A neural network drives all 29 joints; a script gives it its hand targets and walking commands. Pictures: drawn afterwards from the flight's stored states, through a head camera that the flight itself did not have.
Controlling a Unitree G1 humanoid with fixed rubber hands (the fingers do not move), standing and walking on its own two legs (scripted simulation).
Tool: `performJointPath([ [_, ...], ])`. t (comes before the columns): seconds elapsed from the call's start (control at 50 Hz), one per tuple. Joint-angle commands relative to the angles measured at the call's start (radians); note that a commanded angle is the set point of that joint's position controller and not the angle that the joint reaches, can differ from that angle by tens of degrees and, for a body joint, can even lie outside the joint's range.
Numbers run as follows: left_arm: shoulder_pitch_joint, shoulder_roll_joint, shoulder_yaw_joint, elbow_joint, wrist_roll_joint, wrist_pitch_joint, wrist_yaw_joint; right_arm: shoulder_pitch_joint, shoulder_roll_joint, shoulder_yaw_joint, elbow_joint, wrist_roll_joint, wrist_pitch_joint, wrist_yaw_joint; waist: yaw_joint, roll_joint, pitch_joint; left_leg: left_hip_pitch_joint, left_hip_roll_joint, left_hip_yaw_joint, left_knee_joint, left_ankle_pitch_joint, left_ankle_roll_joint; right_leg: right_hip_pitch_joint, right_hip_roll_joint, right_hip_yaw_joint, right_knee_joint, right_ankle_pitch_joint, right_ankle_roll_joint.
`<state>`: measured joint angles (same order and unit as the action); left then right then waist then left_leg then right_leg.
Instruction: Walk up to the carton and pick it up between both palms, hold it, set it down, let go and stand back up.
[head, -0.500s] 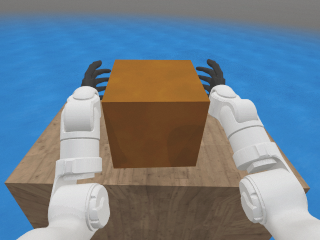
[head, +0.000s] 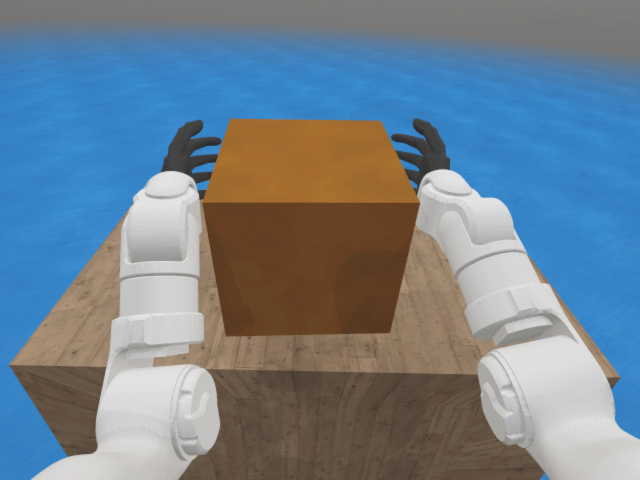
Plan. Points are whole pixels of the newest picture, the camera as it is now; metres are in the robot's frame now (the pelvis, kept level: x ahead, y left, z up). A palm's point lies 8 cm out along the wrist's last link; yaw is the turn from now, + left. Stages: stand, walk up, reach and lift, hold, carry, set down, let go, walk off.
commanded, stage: hold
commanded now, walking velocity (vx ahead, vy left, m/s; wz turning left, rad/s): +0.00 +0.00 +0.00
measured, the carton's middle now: (307, 222) +0.38 +0.03 +0.21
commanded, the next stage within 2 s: none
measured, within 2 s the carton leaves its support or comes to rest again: neither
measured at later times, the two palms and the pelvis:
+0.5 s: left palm (180, 185) +0.36 +0.17 +0.27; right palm (433, 183) +0.38 -0.12 +0.27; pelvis +0.00 +0.00 +0.00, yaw +0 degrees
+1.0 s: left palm (179, 186) +0.36 +0.17 +0.27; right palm (431, 183) +0.38 -0.12 +0.27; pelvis +0.00 +0.00 +0.00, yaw +0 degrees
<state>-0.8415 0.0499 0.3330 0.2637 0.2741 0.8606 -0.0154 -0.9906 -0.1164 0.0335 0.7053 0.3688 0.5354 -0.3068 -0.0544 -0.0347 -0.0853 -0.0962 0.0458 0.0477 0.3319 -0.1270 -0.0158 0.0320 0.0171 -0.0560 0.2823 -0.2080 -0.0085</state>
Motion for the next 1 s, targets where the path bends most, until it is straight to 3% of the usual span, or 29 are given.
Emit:
performJointPath([
  [0.0, -0.701, -0.593, -0.422, -0.109, -0.152, -0.077, -0.122, -0.741, 0.675, 0.262, -0.320, 0.123, -0.038, 0.102, -0.002, 0.061, -0.329, 0.235, -0.065, -0.011, 0.018, 0.223, -0.006, -0.088, 0.052, 0.015, -0.047, 0.179, 0.091],
  [0.16, -0.702, -0.600, -0.444, -0.136, -0.159, -0.075, -0.119, -0.735, 0.671, 0.266, -0.335, 0.133, -0.037, 0.101, -0.012, 0.076, -0.345, 0.265, -0.064, -0.014, 0.035, 0.271, -0.014, -0.095, 0.055, 0.015, -0.045, 0.208, 0.089],
  [0.42, -0.710, -0.597, -0.430, -0.119, -0.155, -0.077, -0.116, -0.743, 0.671, 0.260, -0.321, 0.123, -0.037, 0.104, -0.008, 0.071, -0.332, 0.248, -0.065, -0.013, 0.025, 0.220, -0.007, -0.104, 0.051, 0.015, -0.046, 0.174, 0.092],
  [0.98, -0.702, -0.602, -0.441, -0.131, -0.162, -0.076, -0.116, -0.737, 0.676, 0.267, -0.329, 0.131, -0.036, 0.102, -0.010, 0.078, -0.345, 0.257, -0.065, -0.014, 0.031, 0.243, -0.010, -0.098, 0.055, 0.016, -0.044, 0.192, 0.091],
])
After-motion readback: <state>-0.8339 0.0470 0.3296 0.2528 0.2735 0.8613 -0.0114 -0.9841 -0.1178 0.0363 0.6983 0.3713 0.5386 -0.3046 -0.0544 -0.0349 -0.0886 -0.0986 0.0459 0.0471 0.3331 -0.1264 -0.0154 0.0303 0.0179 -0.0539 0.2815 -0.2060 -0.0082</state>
